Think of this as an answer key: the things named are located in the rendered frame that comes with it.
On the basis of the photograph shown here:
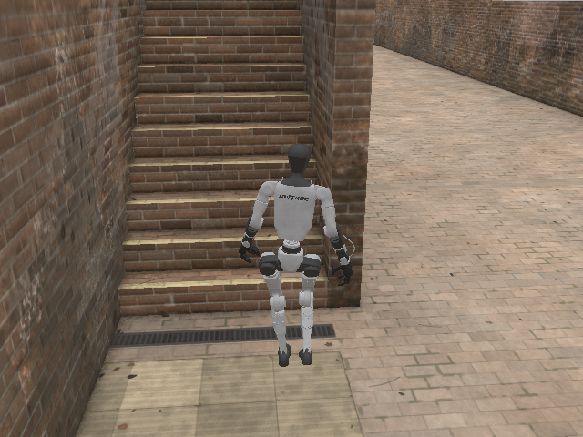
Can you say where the stairs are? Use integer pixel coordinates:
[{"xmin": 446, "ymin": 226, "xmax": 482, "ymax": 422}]
[{"xmin": 118, "ymin": 0, "xmax": 329, "ymax": 317}]

